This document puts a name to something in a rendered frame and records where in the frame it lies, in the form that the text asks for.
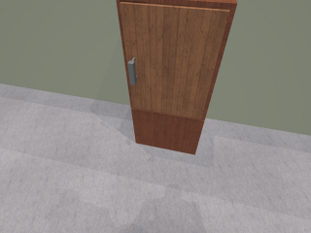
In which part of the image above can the handle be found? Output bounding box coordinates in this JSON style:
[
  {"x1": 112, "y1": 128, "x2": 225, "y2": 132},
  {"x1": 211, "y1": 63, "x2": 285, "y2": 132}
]
[{"x1": 127, "y1": 57, "x2": 137, "y2": 85}]

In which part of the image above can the cupboard door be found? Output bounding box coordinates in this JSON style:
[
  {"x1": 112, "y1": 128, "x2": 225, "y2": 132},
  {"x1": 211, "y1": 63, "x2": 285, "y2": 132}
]
[{"x1": 120, "y1": 2, "x2": 230, "y2": 119}]

